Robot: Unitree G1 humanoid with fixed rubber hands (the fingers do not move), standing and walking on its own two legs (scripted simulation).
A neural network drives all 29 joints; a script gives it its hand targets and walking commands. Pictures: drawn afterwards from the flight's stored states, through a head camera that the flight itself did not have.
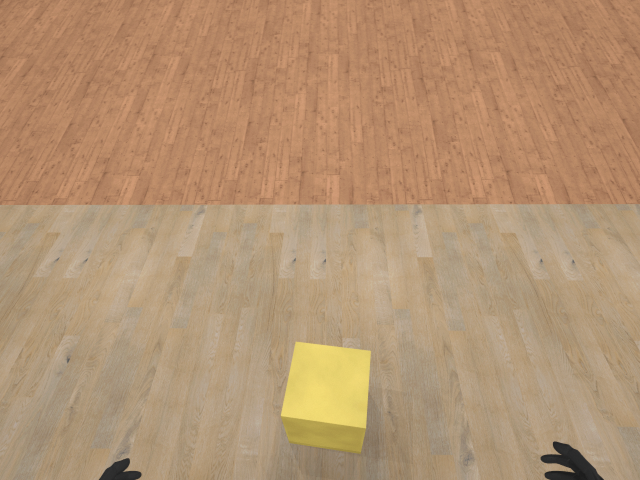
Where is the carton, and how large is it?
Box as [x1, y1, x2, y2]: [281, 342, 370, 453]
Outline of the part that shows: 296,342 281,412 281,418 289,442 360,453 366,420 370,351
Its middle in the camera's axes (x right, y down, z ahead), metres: +0.02 +0.46 +1.10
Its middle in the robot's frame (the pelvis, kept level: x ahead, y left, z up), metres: +0.44 +0.01 -0.66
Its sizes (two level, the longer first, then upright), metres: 0.210 0.200 0.250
